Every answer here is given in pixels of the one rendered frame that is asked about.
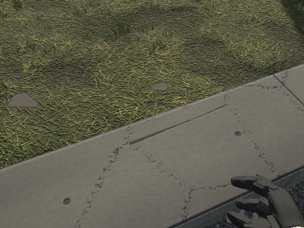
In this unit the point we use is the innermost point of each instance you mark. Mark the right robot hand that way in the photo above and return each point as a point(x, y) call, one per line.
point(277, 211)

